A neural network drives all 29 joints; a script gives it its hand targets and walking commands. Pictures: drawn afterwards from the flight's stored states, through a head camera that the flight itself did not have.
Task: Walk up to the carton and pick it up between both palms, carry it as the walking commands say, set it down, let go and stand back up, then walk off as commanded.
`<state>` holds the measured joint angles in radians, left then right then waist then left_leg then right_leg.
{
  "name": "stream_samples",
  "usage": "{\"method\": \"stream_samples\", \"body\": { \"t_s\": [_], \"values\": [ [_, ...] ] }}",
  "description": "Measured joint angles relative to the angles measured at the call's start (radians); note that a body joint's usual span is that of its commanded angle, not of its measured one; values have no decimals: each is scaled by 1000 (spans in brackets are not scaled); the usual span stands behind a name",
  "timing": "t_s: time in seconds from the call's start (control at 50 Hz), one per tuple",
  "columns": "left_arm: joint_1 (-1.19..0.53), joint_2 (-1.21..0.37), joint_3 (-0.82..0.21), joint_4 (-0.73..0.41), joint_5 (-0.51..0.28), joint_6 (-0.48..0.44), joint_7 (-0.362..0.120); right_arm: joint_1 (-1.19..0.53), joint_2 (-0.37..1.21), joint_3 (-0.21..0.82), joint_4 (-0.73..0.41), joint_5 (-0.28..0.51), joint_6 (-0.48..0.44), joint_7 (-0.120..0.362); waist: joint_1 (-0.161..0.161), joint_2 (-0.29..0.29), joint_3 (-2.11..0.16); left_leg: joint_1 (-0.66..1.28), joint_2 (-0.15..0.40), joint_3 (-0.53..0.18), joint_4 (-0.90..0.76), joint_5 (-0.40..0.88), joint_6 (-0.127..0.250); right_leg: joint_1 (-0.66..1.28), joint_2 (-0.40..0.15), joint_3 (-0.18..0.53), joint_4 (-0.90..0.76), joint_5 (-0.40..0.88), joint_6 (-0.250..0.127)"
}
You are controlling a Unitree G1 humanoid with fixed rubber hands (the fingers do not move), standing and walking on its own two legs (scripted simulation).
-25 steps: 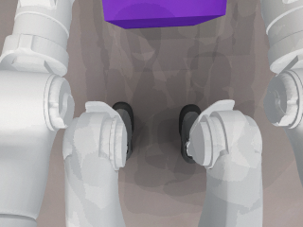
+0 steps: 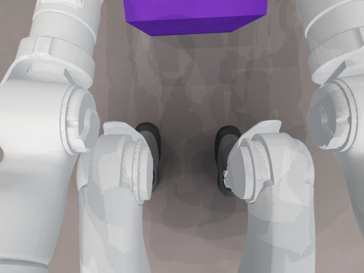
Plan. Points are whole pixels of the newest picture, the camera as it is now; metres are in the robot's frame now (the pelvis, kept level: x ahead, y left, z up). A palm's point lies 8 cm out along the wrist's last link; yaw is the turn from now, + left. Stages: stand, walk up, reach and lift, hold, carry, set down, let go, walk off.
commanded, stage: reach and lift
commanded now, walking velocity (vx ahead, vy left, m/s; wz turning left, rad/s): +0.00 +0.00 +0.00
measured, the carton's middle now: out of the picture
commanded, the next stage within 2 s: none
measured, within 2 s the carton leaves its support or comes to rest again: leaves its support in 1.06 s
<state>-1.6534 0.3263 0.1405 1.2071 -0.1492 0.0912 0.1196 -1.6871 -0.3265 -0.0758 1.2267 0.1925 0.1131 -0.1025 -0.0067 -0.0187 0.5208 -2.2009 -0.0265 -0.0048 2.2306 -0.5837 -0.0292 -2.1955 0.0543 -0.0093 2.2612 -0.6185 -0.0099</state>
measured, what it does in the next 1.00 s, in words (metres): stands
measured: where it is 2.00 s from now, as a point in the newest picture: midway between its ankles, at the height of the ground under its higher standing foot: (187, 170)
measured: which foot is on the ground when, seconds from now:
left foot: down 0.00-1.00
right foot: down 0.00-1.00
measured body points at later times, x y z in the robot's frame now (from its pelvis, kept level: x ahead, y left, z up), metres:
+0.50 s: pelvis +0.01 +0.00 -0.01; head +0.39 -0.01 +0.22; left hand +0.59 +0.15 -0.18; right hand +0.59 -0.14 -0.18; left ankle +0.12 +0.12 -0.33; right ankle +0.11 -0.11 -0.33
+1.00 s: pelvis +0.01 +0.00 -0.01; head +0.39 +0.00 +0.22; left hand +0.59 +0.15 -0.18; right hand +0.59 -0.13 -0.17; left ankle +0.12 +0.12 -0.33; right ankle +0.11 -0.11 -0.33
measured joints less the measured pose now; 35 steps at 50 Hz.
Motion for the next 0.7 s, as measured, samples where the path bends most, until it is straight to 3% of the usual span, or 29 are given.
{"method": "stream_samples", "body": {
  "t_s": [0.06, 0.22, 0.38, 0.48, 0.7],
  "values": [
    [1, -9, 38, -2, 30, -5, -11, 8, 17, -33, -9, -43, -14, -17, 4, 4, 0, 0, 0, 0, -4, -3, 1, 1, 0, 0, -5, -4, 2],
    [51, -26, 97, -87, 70, 20, -28, 40, 43, -99, -71, -119, 4, 1, -3, 9, 0, 0, -1, 2, 10, -16, 6, 5, 0, 2, 6, -19, 5],
    [74, -33, 165, -145, 133, 86, -110, 109, 78, -232, -197, -176, 66, 62, -2, 15, 0, -9, -9, -1, 53, -32, 5, 0, -7, -3, 52, -41, -1],
    [86, -27, 162, -168, 133, 115, -129, 116, 69, -223, -220, -198, 96, 101, -8, 18, -4, -9, -12, 4, 64, -41, 4, -1, -9, 1, 68, -53, -3],
    [100, -21, 164, -175, 107, 115, -140, 123, 73, -212, -228, -182, 103, 98, -11, 19, -13, -13, -14, 2, 62, -43, 4, -5, -9, -1, 66, -56, -5]
  ]
}}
